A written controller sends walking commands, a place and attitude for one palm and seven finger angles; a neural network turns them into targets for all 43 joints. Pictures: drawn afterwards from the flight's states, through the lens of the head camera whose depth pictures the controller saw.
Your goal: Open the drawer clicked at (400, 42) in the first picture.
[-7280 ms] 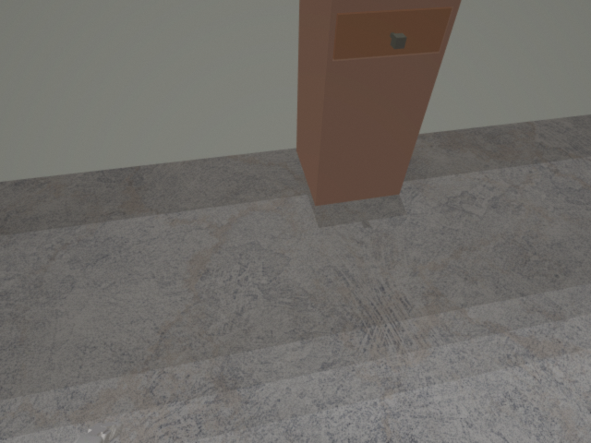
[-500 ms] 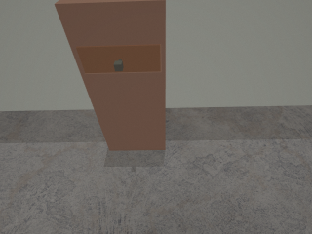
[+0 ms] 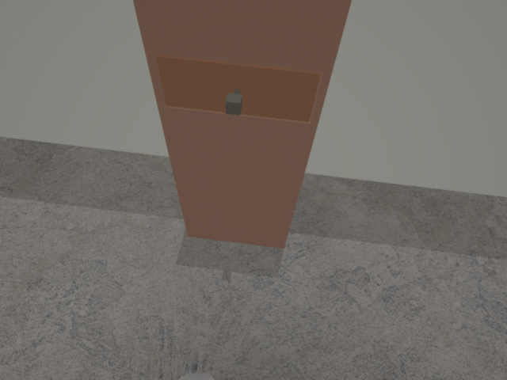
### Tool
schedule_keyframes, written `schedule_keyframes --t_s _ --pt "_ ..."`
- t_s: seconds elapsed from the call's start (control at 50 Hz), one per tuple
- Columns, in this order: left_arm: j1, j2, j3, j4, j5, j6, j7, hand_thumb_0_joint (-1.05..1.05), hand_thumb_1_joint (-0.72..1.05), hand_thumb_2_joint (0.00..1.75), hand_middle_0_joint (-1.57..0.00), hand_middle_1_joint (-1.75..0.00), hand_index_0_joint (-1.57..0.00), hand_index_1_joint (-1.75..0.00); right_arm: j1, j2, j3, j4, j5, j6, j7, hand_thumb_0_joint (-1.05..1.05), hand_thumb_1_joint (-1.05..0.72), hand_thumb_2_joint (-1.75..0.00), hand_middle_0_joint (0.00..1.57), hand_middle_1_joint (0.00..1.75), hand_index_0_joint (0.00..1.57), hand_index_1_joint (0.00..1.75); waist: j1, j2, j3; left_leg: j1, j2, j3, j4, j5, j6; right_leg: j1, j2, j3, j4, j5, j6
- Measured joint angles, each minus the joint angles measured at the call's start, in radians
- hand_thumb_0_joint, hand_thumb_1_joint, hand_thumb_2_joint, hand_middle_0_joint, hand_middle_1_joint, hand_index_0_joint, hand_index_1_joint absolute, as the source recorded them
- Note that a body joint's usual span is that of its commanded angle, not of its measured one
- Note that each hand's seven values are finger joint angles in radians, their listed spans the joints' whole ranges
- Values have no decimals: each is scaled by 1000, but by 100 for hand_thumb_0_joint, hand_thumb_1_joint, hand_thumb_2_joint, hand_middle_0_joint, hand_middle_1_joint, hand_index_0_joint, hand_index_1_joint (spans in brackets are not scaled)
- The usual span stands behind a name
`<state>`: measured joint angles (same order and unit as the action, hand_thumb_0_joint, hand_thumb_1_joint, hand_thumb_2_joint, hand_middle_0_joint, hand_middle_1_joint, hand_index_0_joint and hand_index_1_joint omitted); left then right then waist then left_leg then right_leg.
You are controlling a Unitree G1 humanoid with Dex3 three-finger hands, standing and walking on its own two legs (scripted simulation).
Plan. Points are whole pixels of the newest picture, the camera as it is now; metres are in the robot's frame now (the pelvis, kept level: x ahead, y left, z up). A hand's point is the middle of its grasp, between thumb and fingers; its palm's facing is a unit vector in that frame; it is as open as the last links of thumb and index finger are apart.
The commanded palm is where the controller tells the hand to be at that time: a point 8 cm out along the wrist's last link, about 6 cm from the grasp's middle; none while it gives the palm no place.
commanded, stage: take the last steps up to it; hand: left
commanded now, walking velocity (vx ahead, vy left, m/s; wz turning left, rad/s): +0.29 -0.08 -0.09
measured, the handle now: (235, 99) +0.71 +0.12 +0.02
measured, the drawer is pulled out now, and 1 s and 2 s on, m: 0.00 0.00 0.00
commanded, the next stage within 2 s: come to a stop and stand still in 0.38 s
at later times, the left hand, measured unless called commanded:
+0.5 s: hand (204, 295) +0.29 +0.13 -0.15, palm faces -0.09 -0.97 -0.22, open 7.4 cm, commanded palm none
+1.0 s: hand (176, 318) +0.24 +0.17 -0.15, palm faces +0.01 -0.96 -0.29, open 7.4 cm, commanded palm none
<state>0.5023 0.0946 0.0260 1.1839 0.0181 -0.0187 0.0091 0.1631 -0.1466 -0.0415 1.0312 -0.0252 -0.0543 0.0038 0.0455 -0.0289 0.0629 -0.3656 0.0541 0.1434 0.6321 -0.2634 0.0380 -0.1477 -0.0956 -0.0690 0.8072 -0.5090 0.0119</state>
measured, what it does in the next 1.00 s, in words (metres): walks ahead: right foot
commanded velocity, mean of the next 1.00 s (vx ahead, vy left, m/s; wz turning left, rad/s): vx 0.00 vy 0.02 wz -0.02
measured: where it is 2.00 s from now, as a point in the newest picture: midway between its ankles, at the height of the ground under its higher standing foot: outside the picture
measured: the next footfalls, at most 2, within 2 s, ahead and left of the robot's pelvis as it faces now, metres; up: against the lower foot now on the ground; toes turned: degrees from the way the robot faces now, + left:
right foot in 0.48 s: +0.29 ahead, -0.14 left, +0.00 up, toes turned -2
left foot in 1.04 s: +0.18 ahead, +0.11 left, +0.00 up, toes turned +1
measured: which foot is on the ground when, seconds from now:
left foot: down 0.00-0.48, up 0.50-1.00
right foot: up 0.00-0.46, down 0.48-1.00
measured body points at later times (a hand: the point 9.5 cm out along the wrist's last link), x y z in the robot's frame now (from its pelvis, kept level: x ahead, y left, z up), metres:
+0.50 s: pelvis +0.17 -0.05 +0.00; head +0.20 -0.07 +0.45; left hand +0.29 +0.18 -0.14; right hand +0.06 -0.24 -0.16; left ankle +0.05 +0.10 -0.72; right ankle +0.25 -0.15 -0.73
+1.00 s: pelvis +0.17 -0.03 +0.01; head +0.20 -0.04 +0.46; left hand +0.24 +0.22 -0.13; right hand +0.28 -0.29 -0.13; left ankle +0.14 +0.11 -0.70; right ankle +0.25 -0.15 -0.72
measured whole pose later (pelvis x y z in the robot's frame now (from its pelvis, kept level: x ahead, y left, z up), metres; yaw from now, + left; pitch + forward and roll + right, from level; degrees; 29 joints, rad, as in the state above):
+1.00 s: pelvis +0.17 -0.03 +0.01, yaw -1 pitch +0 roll +2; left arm 0.22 0.20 0.03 0.94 0.04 0.04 0.04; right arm 0.16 -0.23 -0.06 0.88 -0.02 0.04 0.00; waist 0.01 0.00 0.04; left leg -0.29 0.00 0.02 0.72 -0.42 -0.03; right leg -0.39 -0.11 -0.13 0.55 -0.16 -0.01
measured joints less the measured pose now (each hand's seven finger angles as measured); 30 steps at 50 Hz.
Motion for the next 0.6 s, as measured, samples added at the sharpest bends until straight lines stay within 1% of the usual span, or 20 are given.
schedule_keyframes --t_s 0.04,0.06,0.08,0.12,0.2,0.26,0.32,0.4,0.44,0.48,0.5,0.52,0.54,0.56,0.58,0.6 --pt "-34 13 6 -3 0 12 -2 1 91 90 -20 -30 -20 -30 1 14 -6 -12 8 -15 -17 0 -92 -90 20 30 20 29 -12 0 -7 50 0 18 -32 -11 5 -117 10 18 227 29 -19" --pt "-55 21 12 -9 2 14 -4 1 91 90 -20 -30 -20 -30 5 13 -10 -17 11 -20 -26 -1 -94 -90 20 30 20 29 -20 1 -15 79 -4 25 -64 -5 4 -167 8 15 291 65 -21" --pt "-79 32 18 -18 5 15 -7 1 91 90 -20 -30 -20 -30 11 10 -12 -20 11 -24 -31 -2 -95 -90 20 30 21 29 -27 0 -21 108 -9 30 -99 2 5 -212 4 10 326 104 -20" --pt "-129 55 30 -48 10 16 -9 1 91 90 -20 -30 -20 -30 32 2 -11 -16 8 -29 -37 -2 -96 -90 21 30 21 29 -36 -2 -36 159 -21 34 -166 17 8 -285 -5 4 342 171 -14" --pt "-224 94 47 -115 13 14 -12 1 91 90 -20 -30 -19 -30 96 1 0 14 7 -25 -36 -2 -95 -90 20 30 20 29 -38 -17 -60 241 -43 38 -262 30 6 -388 -20 14 307 279 4" --pt "-281 106 52 -152 12 20 -17 0 92 90 -20 -30 -19 -30 147 11 7 39 6 -15 -33 -1 -94 -90 20 30 20 29 -44 -18 -65 289 -51 39 -299 20 -2 -425 -29 21 245 325 16" --pt "-324 105 48 -175 10 28 -21 0 92 90 -20 -30 -19 -30 189 21 9 58 2 -6 -29 0 -93 -90 20 30 20 29 -60 -8 -54 328 -48 41 -313 -2 -15 -423 -36 15 126 339 19" --pt "-363 94 38 -188 5 30 -25 0 92 90 -20 -30 -19 -30 231 28 9 77 -6 7 -25 0 -92 -90 20 30 20 29 -95 14 -22 361 -28 46 -291 -54 -45 -373 -25 -6 -59 314 3" --pt "-373 86 33 -191 4 25 -27 0 92 90 -20 -30 -19 -30 248 27 7 88 -8 14 -24 0 -91 -90 20 30 20 29 -110 29 -7 368 -9 49 -256 -96 -67 -331 -8 -22 -141 306 -9" --pt "-373 80 26 -193 6 5 -29 0 91 90 -20 -30 -19 -30 270 26 6 100 -4 20 -21 1 -91 -90 20 30 20 29 -114 41 1 354 18 45 -167 -161 -87 -265 15 -41 -232 348 -25" --pt "-377 71 26 -189 8 -10 -26 0 91 90 -20 -30 -19 -30 267 22 6 111 2 26 -19 1 -91 -90 20 30 20 29 -110 57 13 316 44 35 -67 -191 -78 -266 31 -51 -212 341 -39" --pt "-380 63 21 -186 5 -23 -23 0 91 90 -20 -30 -19 -30 258 18 7 116 8 35 -19 1 -91 -90 20 30 20 29 -109 66 26 261 51 -2 68 -234 -67 -267 39 -59 -185 317 -53" --pt "-378 54 15 -183 1 -30 -20 0 91 90 -20 -30 -19 -30 248 13 8 115 14 44 -21 1 -91 -90 20 30 20 29 -108 71 36 207 43 -43 194 -267 -59 -256 43 -66 -176 296 -65" --pt "-374 44 10 -178 -1 -32 -15 0 91 90 -20 -30 -19 -30 236 8 8 114 18 50 -25 1 -91 -90 20 30 20 29 -103 72 41 160 31 -70 290 -281 -56 -239 46 -69 -185 286 -72" --pt "-368 36 4 -172 -2 -29 -9 0 91 90 -20 -30 -20 -30 222 3 8 112 21 55 -29 1 -91 -90 20 30 20 29 -96 70 42 120 21 -86 353 -279 -56 -220 48 -69 -205 287 -75" --pt "-365 30 13 -173 -11 -28 4 -1 93 90 -20 -30 -20 -30 208 -1 8 107 23 59 -33 1 -91 -90 20 30 20 29 -89 70 40 85 13 -98 385 -270 -57 -204 49 -70 -229 294 -73"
